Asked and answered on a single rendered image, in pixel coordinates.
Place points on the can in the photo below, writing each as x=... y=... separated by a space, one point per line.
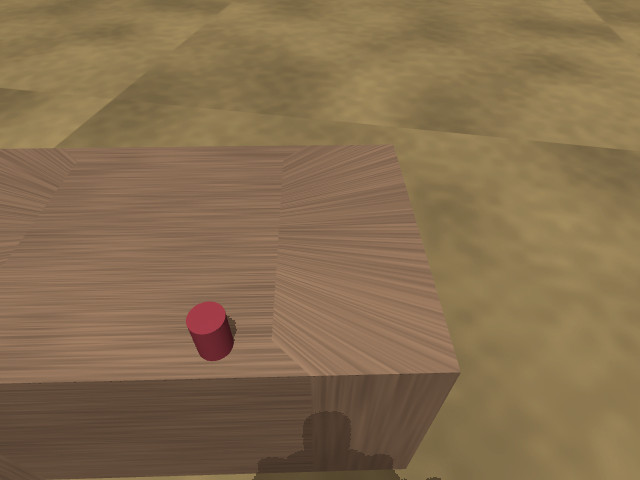
x=209 y=328

